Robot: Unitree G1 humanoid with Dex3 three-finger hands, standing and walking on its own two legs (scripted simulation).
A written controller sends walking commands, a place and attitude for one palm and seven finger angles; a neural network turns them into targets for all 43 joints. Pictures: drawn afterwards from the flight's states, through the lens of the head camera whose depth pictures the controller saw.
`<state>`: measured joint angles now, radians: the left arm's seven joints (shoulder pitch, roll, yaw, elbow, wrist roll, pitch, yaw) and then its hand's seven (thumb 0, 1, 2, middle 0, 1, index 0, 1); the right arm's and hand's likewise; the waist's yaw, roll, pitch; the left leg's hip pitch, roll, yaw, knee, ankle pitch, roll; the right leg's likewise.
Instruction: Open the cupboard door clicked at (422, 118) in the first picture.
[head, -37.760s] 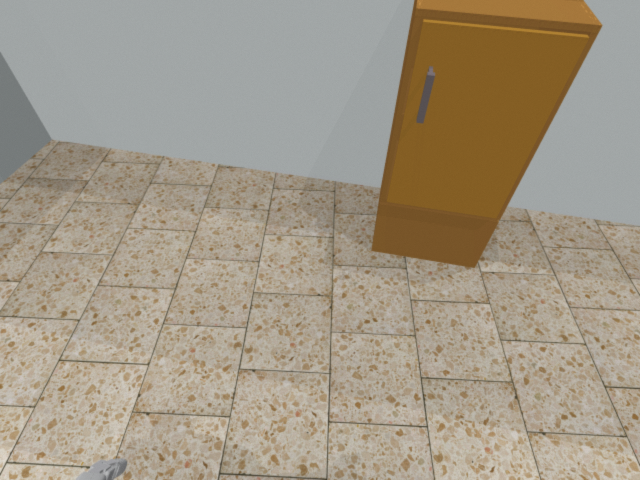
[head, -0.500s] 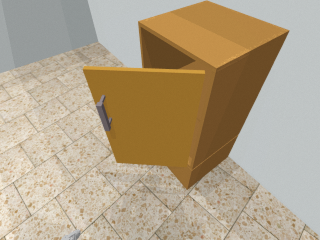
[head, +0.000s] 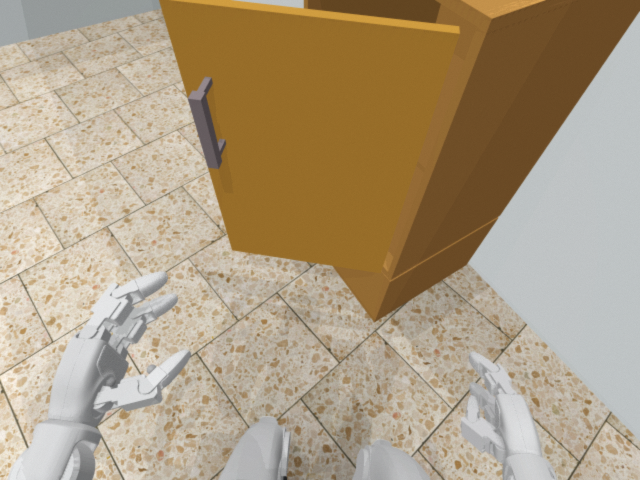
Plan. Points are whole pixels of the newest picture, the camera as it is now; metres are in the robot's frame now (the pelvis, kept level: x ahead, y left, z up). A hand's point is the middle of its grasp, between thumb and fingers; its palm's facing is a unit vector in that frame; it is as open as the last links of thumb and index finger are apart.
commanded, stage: raise the hand with hooked fingers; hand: left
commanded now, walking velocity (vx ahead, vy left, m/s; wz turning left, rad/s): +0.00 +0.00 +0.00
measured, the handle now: (210, 124) +0.60 +0.24 +0.05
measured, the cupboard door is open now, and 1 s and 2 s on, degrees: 49 49 49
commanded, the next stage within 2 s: move the hooked fingers beside the handle in 1.48 s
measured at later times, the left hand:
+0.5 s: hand (121, 314) +0.27 +0.26 +0.05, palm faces -0.05 -1.00 -0.05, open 12.7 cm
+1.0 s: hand (69, 276) +0.31 +0.32 +0.07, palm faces -0.04 -1.00 -0.06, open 13.9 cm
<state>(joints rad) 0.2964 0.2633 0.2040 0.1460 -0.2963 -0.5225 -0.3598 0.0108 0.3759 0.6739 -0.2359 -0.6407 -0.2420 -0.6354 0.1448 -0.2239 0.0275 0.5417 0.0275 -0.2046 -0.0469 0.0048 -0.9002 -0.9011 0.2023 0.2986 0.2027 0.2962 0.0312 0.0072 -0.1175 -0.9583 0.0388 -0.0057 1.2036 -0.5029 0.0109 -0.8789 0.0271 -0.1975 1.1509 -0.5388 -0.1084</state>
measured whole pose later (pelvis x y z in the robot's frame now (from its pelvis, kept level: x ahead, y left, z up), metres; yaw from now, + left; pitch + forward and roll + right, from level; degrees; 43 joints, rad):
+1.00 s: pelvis +0.01 +0.05 +0.03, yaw -1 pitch +15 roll -4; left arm -0.01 0.43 0.42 0.43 -0.36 -0.36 -0.54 -0.01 -0.50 0.30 -0.30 -1.20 -0.31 -1.20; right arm 0.26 -0.28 0.05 0.55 0.04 -0.17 -0.05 0.01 -0.90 -0.90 0.21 0.30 0.21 0.30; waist -0.01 0.02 -0.10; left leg -0.86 0.01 0.05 1.06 -0.46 0.09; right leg -0.79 0.01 -0.14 0.99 -0.46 -0.03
